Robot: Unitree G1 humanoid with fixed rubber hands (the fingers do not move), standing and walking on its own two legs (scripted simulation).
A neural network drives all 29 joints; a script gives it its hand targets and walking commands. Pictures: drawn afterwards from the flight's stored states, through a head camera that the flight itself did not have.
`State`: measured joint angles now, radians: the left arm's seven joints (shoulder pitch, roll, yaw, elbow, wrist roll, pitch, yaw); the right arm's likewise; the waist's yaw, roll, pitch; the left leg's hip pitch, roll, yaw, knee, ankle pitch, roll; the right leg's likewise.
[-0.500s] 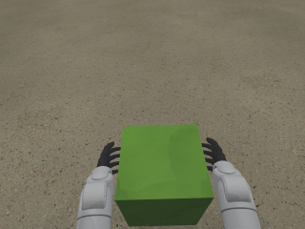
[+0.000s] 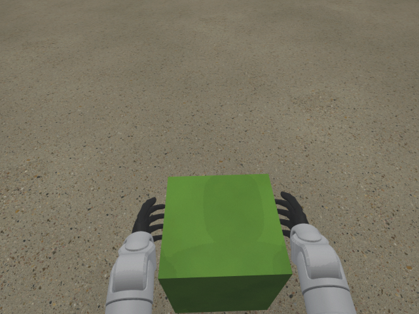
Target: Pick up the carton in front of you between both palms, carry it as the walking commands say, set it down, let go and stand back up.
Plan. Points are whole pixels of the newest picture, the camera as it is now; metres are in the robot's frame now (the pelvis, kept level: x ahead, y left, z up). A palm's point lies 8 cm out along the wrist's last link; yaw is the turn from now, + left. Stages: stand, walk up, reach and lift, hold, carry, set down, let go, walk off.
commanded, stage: hold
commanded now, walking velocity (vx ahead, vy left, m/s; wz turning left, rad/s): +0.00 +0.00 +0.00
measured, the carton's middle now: (219, 246) +0.29 +0.00 -0.06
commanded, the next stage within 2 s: set down in 0.62 s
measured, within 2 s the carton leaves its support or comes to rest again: neither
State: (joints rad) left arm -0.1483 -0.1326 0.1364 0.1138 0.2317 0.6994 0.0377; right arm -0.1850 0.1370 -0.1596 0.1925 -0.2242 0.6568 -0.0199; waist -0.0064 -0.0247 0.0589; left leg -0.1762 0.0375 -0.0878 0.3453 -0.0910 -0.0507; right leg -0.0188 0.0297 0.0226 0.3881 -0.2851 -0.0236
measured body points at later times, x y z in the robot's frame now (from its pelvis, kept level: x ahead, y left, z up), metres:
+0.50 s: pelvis -0.01 +0.06 +0.00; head -0.04 +0.09 +0.45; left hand +0.30 +0.19 +0.03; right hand +0.28 -0.12 +0.03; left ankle +0.07 +0.16 -0.74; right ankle -0.04 -0.10 -0.74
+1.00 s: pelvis -0.02 +0.04 -0.01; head +0.04 +0.07 +0.43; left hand +0.35 +0.19 -0.03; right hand +0.33 -0.11 -0.01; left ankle +0.07 +0.16 -0.74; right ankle -0.04 -0.10 -0.74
